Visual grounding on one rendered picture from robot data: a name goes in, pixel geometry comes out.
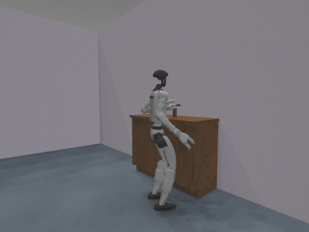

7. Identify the right robot upper arm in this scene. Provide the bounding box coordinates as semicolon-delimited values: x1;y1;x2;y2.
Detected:
155;91;168;121

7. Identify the robot right forearm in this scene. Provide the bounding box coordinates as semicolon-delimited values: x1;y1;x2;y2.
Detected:
158;112;182;137

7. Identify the robot left hand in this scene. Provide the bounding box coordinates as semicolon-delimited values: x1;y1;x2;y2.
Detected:
166;100;176;109

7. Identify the robot left thigh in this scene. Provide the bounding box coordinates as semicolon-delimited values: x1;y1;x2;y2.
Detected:
150;136;168;171

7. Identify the left robot upper arm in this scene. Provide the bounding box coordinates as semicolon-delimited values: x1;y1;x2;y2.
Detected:
141;95;151;114

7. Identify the counter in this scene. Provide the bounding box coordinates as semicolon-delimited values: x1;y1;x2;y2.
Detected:
129;104;219;199

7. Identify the robot left shin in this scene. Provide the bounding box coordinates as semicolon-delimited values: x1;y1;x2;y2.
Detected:
153;164;168;194

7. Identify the robot right hand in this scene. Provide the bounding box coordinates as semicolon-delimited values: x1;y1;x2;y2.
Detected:
178;132;195;150

